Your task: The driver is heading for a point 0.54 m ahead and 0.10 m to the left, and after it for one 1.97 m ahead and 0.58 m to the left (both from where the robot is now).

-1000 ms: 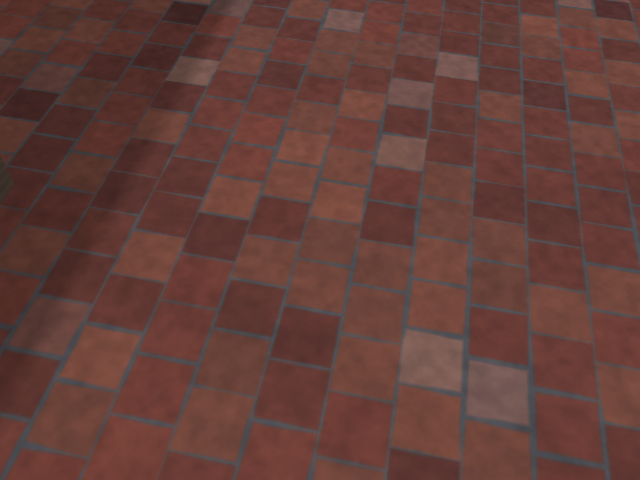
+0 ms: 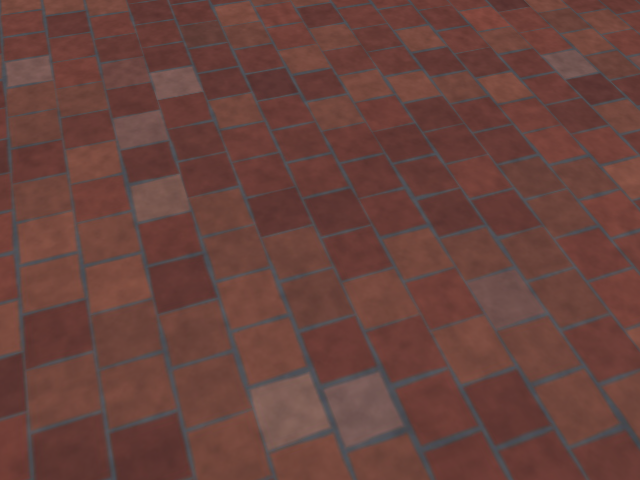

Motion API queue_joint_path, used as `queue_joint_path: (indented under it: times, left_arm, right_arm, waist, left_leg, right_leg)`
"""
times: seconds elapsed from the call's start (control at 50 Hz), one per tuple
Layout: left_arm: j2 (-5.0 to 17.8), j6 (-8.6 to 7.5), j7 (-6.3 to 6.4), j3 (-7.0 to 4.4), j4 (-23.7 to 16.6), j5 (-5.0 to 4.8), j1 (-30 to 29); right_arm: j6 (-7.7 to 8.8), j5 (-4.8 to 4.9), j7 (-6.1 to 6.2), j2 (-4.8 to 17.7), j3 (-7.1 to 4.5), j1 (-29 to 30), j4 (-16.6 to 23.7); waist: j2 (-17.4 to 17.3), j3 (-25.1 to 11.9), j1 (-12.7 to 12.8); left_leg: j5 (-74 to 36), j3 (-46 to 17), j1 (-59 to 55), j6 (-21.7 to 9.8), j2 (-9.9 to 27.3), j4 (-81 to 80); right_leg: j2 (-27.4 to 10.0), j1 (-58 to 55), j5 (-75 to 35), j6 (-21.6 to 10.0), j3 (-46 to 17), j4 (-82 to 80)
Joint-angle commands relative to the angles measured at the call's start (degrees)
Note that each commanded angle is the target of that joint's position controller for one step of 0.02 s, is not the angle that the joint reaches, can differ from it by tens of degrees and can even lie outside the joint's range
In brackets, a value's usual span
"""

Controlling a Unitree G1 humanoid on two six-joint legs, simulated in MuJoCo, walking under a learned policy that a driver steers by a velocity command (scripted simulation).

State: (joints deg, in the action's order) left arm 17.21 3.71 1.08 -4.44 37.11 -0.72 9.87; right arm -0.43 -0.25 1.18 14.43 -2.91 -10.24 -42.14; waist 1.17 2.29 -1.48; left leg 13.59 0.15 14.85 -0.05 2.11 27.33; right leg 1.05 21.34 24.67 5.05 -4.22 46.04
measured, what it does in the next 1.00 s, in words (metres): walks ahead: right foot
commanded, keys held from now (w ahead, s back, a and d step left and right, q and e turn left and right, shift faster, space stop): no key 0.08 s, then w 0.06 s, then no key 0.38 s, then w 0.48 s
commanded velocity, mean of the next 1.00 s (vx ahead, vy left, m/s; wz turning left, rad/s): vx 0.17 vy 0.00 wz -0.05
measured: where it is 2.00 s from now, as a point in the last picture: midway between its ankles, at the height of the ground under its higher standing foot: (305, 413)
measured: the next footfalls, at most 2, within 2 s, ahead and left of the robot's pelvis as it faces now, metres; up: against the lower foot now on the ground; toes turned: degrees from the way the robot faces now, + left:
right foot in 0.06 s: +0.02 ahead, -0.14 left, +0.00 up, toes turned +2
right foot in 1.14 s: +0.39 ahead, -0.15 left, +0.00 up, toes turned +1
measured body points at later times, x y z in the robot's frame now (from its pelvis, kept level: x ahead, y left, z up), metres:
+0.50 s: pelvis +0.02 -0.02 -0.01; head +0.02 -0.02 +0.44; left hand +0.15 +0.23 -0.12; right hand +0.13 -0.29 -0.13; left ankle +0.00 +0.11 -0.74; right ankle -0.02 -0.14 -0.74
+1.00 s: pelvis +0.13 +0.00 +0.00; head +0.16 +0.01 +0.45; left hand +0.34 +0.23 -0.09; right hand +0.07 -0.26 -0.13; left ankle +0.01 +0.11 -0.74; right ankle +0.24 -0.14 -0.69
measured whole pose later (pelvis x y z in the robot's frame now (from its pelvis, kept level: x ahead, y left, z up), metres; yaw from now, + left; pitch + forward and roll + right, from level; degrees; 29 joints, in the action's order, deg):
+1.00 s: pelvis +0.13 +0.00 +0.00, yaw -1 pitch +2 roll +0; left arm 15.5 -4.1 -1.8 -3.0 38.3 -1.3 7.0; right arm 3.7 0.4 0.0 13.5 -1.3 -25.9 -55.7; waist 1.4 1.4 -4.7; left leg 18.7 -0.2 -3.1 -1.4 -0.4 14.1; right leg -3.3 35.6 9.6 -0.1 1.8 48.2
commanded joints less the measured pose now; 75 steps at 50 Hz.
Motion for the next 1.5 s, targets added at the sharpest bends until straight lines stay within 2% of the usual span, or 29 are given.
queue_joint_path:
  times: [0.02, 0.06, 0.08, 0.1, 0.12, 0.14, 0.2, 0.26, 0.32, 0.52, 0.58, 0.66, 0.72, 0.74, 0.78, 0.8, 0.84, 0.9, 0.98, 1.08, 1.14, 1.16, 1.18, 1.2, 1.22, 1.26, 1.3, 1.36, 1.5]
  left_arm:
    - [3.32, -1.05, -0.35, -0.57, -3.61, -0.06, -0.20]
    - [4.59, -1.20, -0.34, -0.58, -2.76, 0.61, 1.43]
    - [7.83, -1.17, 0.18, -0.98, -3.27, 1.10, 2.60]
    - [7.38, -1.14, 0.15, -0.56, -2.18, 1.78, 0.29]
    - [4.13, -1.53, -0.45, -0.07, -2.77, 1.52, -0.39]
    - [5.82, -1.76, -0.64, -0.54, -1.98, 1.69, 1.42]
    - [3.65, -3.24, -0.08, 0.92, -1.65, 2.10, -2.08]
    - [2.74, -3.82, 0.24, 1.12, -1.78, 1.69, -0.19]
    - [3.24, -3.44, 0.32, 0.98, -0.96, 1.13, 1.05]
    - [2.49, -2.92, 0.20, 0.99, 1.30, 1.27, 1.63]
    - [3.81, -2.65, 0.42, 0.28, 2.87, 0.54, 4.12]
    - [5.61, -5.15, 0.15, -0.08, 3.50, -0.39, 8.20]
    - [6.14, -6.38, -0.18, -0.14, 2.94, -0.65, 5.18]
    - [4.98, -6.59, -0.33, 0.23, 1.38, -0.56, 1.29]
    - [2.86, -8.38, -0.11, 0.72, -2.35, -0.10, -3.04]
    - [4.57, -9.10, 0.12, 0.24, -2.13, -0.94, -2.77]
    - [3.19, -9.17, -0.59, 0.56, -1.47, -2.00, -1.88]
    - [1.22, -8.90, -2.14, 0.76, -2.17, -0.67, -3.84]
    - [-2.58, -8.89, -3.53, 2.45, -4.69, -0.41, -10.66]
    - [2.84, -9.14, -3.18, 0.74, -5.96, -0.89, -11.74]
    - [7.74, -8.90, -1.78, -2.12, -1.08, -0.72, 5.63]
    - [11.99, -8.37, -0.85, -3.20, 0.58, 0.12, 15.79]
    - [13.85, -8.44, -1.74, -2.75, 1.14, 1.62, 15.92]
    - [7.96, -8.83, -1.89, -1.42, 0.89, 1.07, 12.80]
    - [5.66, -9.12, -1.84, -0.66, 1.20, 0.30, 8.35]
    - [3.36, -9.84, -2.23, -0.17, 2.22, 0.95, 2.64]
    - [1.70, -10.76, -2.30, -0.06, 3.53, 1.40, 0.12]
    - [3.24, -11.65, -1.99, -0.69, 5.55, 1.20, -0.13]
    - [7.18, -9.83, -0.05, -1.58, 7.69, 1.24, 1.77]
  right_arm:
    - [0.25, 0.98, -0.19, 10.79, -2.48, 0.97, 2.59]
    - [0.91, 1.39, -0.42, 9.02, -1.68, -2.00, 1.03]
    - [1.72, -0.45, -0.84, 6.93, -0.83, -2.76, 1.31]
    - [2.50, -1.44, -1.24, 3.22, 0.31, -4.41, 1.38]
    - [2.49, -1.77, -1.04, 5.51, 0.15, -0.06, 1.19]
    - [2.50, -0.87, -1.02, 7.30, -0.48, 3.00, 1.52]
    - [2.50, -0.58, -0.60, 5.51, -0.13, 3.06, 1.62]
    - [3.23, -0.73, -1.17, 8.87, -0.87, 0.02, -0.90]
    - [2.82, -0.23, -1.46, 6.49, -0.11, 0.60, -1.73]
    - [1.45, -0.03, -0.62, 6.89, 0.22, 1.37, -5.00]
    - [1.18, 0.60, -0.49, 6.78, 0.03, 0.25, -6.49]
    - [4.39, 1.65, -1.03, 4.52, 0.53, 2.87, -4.90]
    - [7.00, 2.10, -2.36, 5.54, 0.03, -0.73, -6.12]
    - [7.33, 2.06, -2.71, 6.64, -0.42, -5.66, -8.30]
    - [7.34, 1.83, -3.10, 15.82, -3.53, -18.77, -12.63]
    - [7.21, 0.93, -3.11, 13.08, -2.73, -19.43, -12.15]
    - [6.99, 0.54, -2.83, 8.56, -1.30, -16.02, -10.82]
    - [5.39, 0.60, -2.16, 5.55, 0.13, -13.80, -10.76]
    - [4.68, 0.64, -0.40, 8.96, -0.19, -12.66, -9.76]
    - [4.98, 1.89, -0.18, 11.40, -1.23, -14.65, -10.57]
    - [4.19, 0.98, -0.37, 11.15, -1.28, -13.50, -9.62]
    - [4.16, -0.67, -0.44, 7.13, 0.01, -14.16, -7.69]
    - [4.97, 1.25, -0.58, -0.24, 1.73, -22.72, -7.17]
    - [5.40, 3.03, -0.78, 7.38, -0.16, -18.38, -7.36]
    - [5.37, 3.73, -0.78, 9.46, -1.05, -12.87, -5.49]
    - [4.90, 2.20, -0.29, 7.58, -1.27, -10.31, -5.28]
    - [3.31, 2.46, -0.38, 5.40, -1.38, -12.52, -5.76]
    - [1.67, 1.83, -0.19, 4.63, -1.52, -9.05, -3.32]
    - [2.76, 0.60, -2.84, 3.05, -0.53, 3.23, 2.30]
  waist:
    - [-13.02, -6.35, 0.42]
    - [-9.74, -6.33, 1.02]
    - [-1.61, -9.51, -0.11]
    - [9.76, -10.52, -3.09]
    - [7.77, -9.08, 0.60]
    - [7.92, -6.05, 2.67]
    - [10.73, 1.65, 0.29]
    - [0.96, -3.05, 1.20]
    - [-1.99, -3.86, 1.22]
    - [-0.91, -3.64, 0.83]
    - [0.95, -2.04, 1.09]
    - [7.32, 6.20, 2.44]
    - [8.90, 4.90, -0.72]
    - [6.14, 3.35, -3.16]
    - [-15.63, -1.36, -6.92]
    - [-13.90, -0.70, -6.78]
    - [-5.63, 2.03, -3.74]
    - [-6.60, 3.09, -2.14]
    - [-6.36, 3.98, -2.93]
    - [-7.65, 4.37, -0.31]
    - [-7.44, -7.87, 9.31]
    - [0.50, -17.16, 12.10]
    - [17.28, -25.95, 6.39]
    - [11.67, -17.93, 7.47]
    - [8.45, -8.98, 6.39]
    - [3.55, -3.57, 2.86]
    - [5.02, -2.90, 0.29]
    - [2.92, 0.45, -0.39]
    - [-0.09, 3.12, 3.11]
  left_leg:
    - [-24.42, -9.85, -7.45, -11.56, 10.79, -4.00]
    - [-19.27, -8.83, -2.26, -6.82, 9.15, -2.79]
    - [-10.64, -5.14, 2.29, -2.65, 5.76, 2.46]
    - [3.41, 0.06, 2.53, 0.99, 1.35, 0.47]
    - [4.54, 1.32, 0.62, 2.81, -0.05, 2.03]
    - [6.51, 3.75, 4.06, 3.04, -2.23, 6.14]
    - [2.53, -0.17, 2.84, 1.61, 0.04, 2.69]
    - [-9.74, -0.54, -3.16, -0.11, 0.93, 0.47]
    - [-12.45, -0.82, -3.71, -0.02, 0.88, 0.23]
    - [-12.33, -0.86, -5.87, 0.07, 1.00, 0.14]
    - [11.53, 1.60, -1.80, -1.39, -1.82, 2.51]
    - [17.02, 1.61, 9.94, -3.40, -2.85, 10.16]
    - [10.42, 0.32, 5.57, -6.39, -2.04, 6.45]
    - [7.46, -1.58, -1.69, -7.30, -1.37, 1.95]
    - [-4.13, -28.39, -25.42, -14.62, 12.53, -9.63]
    - [-10.82, -36.48, -28.94, -18.32, 19.10, -12.32]
    - [-12.46, -28.55, -28.95, -16.72, 18.00, -11.29]
    - [-16.16, -15.91, -22.54, -11.72, 12.34, -15.69]
    - [-16.42, -6.24, -10.33, -10.15, 7.63, -20.43]
    - [-23.00, -8.63, -13.73, -8.92, 12.07, -18.30]
    - [-39.66, -5.38, -8.67, -5.33, 7.63, 4.68]
    - [-19.39, -3.81, 3.82, -3.45, 3.37, 23.56]
    - [19.29, -6.16, 18.17, -1.46, -5.10, 41.26]
    - [17.40, -9.65, 23.16, -1.78, -2.09, 47.86]
    - [11.91, -7.57, 26.04, -2.27, 0.53, 48.34]
    - [4.30, -6.84, 21.05, -2.25, 4.74, 44.30]
    - [2.15, -6.89, 16.52, -1.95, 6.37, 42.22]
    - [-0.63, -7.16, 20.31, -0.85, 7.15, 38.93]
    - [-17.12, -0.49, 19.50, 0.49, 4.88, 15.75]
  right_leg:
    - [0.64, -5.45, -6.93, -1.25, 4.75, -16.44]
    - [-1.19, -16.03, -20.42, -4.56, 1.76, -28.20]
    - [-8.74, -22.99, -34.68, -6.89, -6.37, -25.69]
    - [-12.26, -18.86, -28.71, -11.90, -8.76, -23.26]
    - [-10.47, -14.93, -10.84, -13.35, -9.35, -25.50]
    - [-10.03, -14.11, 2.69, -13.46, -11.27, -28.35]
    - [-10.28, -6.81, -5.18, -12.64, -12.05, -28.62]
    - [-3.83, -9.31, -19.01, -7.77, -3.10, -21.06]
    - [-3.27, -11.00, -24.33, -7.58, -2.14, -18.39]
    - [-2.97, -10.78, -26.66, -6.87, -1.44, -18.63]
    - [-2.04, -8.56, -0.91, -9.33, -1.90, -19.58]
    - [-10.55, -6.48, 19.50, -15.59, -16.92, -28.51]
    - [-13.37, -7.34, 5.16, -16.43, -19.75, -27.32]
    - [-9.92, -4.04, -3.18, -13.83, -13.70, -22.19]
    - [3.11, 16.63, -9.93, -5.09, 3.97, 8.15]
    - [2.24, 26.60, 8.05, -4.69, 0.64, 18.85]
    - [-3.05, 33.22, 3.52, -6.88, -0.60, 25.54]
    - [-6.51, 28.65, -6.86, -6.71, 2.86, 16.53]
    - [-3.50, 14.04, -19.68, -4.63, 7.56, -3.87]
    - [-1.75, 6.08, -23.25, -6.61, 4.71, -14.37]
    - [-0.17, -19.71, -20.92, -10.22, 5.72, -15.16]
    - [-12.92, -36.88, -15.49, -13.38, -7.92, -13.85]
    - [-25.67, -45.53, 2.81, -20.96, -36.46, -26.13]
    - [-23.83, -37.55, 11.12, -18.90, -38.53, -32.32]
    - [-22.62, -29.51, 8.67, -16.82, -28.47, -32.80]
    - [-17.92, -16.72, -7.32, -15.13, -14.48, -34.81]
    - [-15.86, -11.52, -12.51, -15.02, -6.66, -37.92]
    - [-16.57, -9.04, -16.25, -16.39, -0.65, -41.07]
    - [-14.34, -12.20, -35.37, -15.00, 13.95, -37.80]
